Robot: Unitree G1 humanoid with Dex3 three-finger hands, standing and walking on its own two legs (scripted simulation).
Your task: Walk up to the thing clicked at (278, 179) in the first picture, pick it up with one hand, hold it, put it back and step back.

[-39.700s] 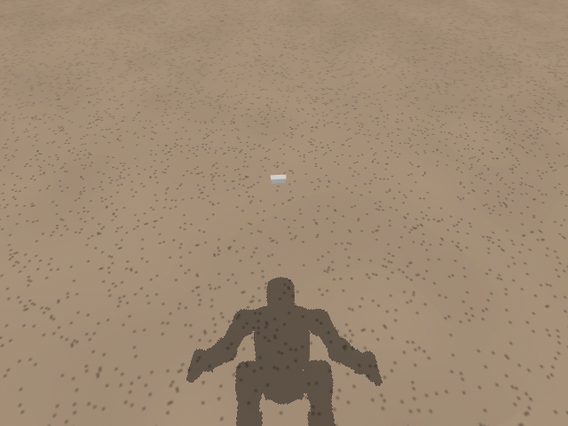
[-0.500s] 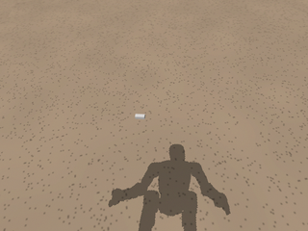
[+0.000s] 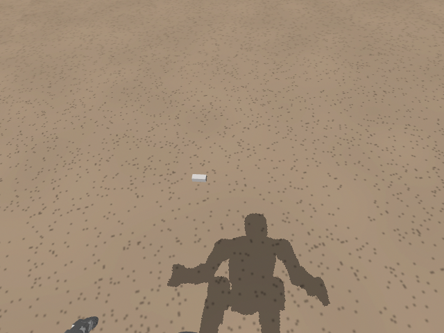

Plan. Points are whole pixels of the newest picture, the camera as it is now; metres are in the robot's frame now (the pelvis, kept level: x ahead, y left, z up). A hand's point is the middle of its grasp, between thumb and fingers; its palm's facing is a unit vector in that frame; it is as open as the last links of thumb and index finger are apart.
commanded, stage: step back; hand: left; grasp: from above
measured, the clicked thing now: (199, 178) +1.00 +0.19 -0.75
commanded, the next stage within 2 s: stand in 0.30 s
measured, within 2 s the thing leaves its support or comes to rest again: neither
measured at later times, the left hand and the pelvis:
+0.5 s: hand out of the picture +0.12 +0.29 -0.14, palm faces +0.01 -0.94 -0.33, open 7.4 cm; pelvis +0.03 +0.03 +0.01, yaw +0 degrees
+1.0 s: hand out of the picture +0.08 +0.27 -0.14, palm faces -0.03 -0.93 -0.35, open 7.4 cm; pelvis +0.01 +0.01 +0.02, yaw -1 degrees
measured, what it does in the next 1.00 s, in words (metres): steps on the spot: left foot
